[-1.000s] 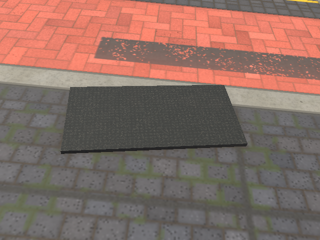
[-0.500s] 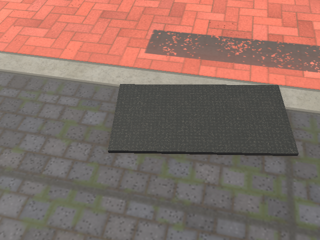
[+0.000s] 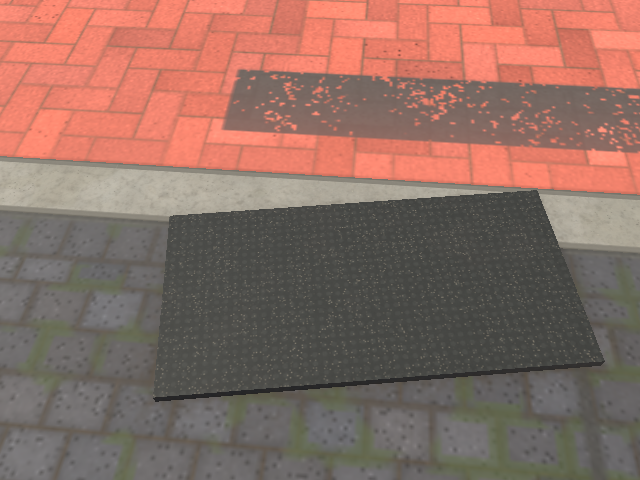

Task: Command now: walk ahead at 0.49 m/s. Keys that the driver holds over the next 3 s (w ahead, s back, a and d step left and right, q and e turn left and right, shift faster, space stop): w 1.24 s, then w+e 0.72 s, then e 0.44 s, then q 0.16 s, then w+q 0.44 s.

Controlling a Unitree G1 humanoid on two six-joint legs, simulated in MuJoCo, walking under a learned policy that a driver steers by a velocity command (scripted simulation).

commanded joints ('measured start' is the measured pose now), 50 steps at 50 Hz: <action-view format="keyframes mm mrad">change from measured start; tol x32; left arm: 1 -7 67 13 -51 1 -3 6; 6 460 281 81 61 38 -21 40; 35 505 22 0 139 -61 -36 40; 50 -30 18 5 -55 -6 31 -5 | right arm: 1 -28 -136 -19 -40 -6 -13 -11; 29 -484 -54 -7 -228 -23 37 14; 35 123 -258 -89 -74 -54 10 -23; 50 -31 -93 -24 -16 -22 -19 -18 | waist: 1 61 62 16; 6 142 -252 -373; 30 100 -53 18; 35 -112 235 -421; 50 39 103 20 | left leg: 1 -136 301 -99 -41 708 93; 4 -101 258 -44 343 903 54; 6 -570 29 35 1067 -181 0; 7 -683 31 -84 1145 -235 18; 30 -730 146 40 387 170 -12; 33 -342 49 91 258 118 48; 35 354 471 -454 207 43 241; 40 -200 335 -243 -60 47 110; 50 -236 276 -44 -175 262 128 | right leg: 1 195 32 -19 -56 10 -33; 4 480 102 -40 -133 -109 -77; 7 891 -342 787 -357 -381 -299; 12 432 -176 306 -457 -47 -165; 26 648 -136 137 -513 111 -147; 33 701 -131 63 -110 684 -96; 36 5 97 74 653 -489 -19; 50 56 -29 -44 106 -110 45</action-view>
